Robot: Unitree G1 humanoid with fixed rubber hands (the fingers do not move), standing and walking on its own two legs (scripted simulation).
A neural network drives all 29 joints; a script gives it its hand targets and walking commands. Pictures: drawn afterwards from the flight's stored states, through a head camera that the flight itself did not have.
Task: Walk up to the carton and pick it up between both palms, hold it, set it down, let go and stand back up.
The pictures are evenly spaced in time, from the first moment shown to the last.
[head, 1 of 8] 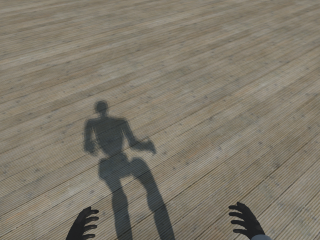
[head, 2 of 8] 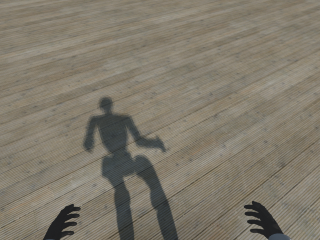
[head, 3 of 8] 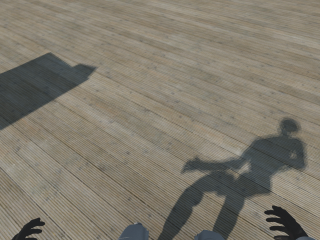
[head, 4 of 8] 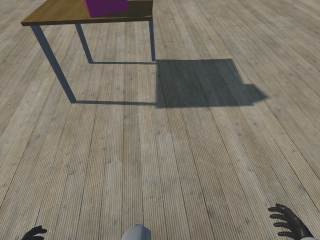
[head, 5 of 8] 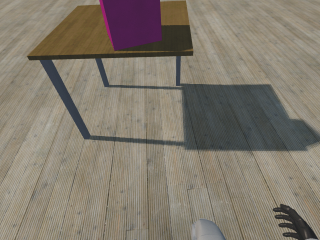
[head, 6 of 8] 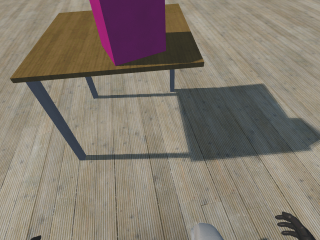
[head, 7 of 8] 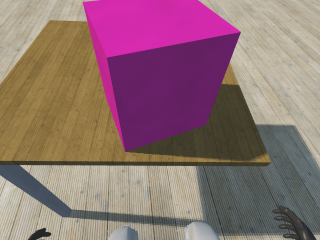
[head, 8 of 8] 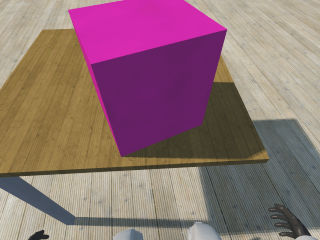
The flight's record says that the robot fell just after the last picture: no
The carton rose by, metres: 0.00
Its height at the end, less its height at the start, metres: +0.00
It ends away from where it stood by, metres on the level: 0.00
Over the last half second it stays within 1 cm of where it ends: yes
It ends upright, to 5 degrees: yes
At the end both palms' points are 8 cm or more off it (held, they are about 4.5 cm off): yes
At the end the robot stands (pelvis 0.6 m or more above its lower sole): yes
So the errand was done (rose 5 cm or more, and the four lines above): no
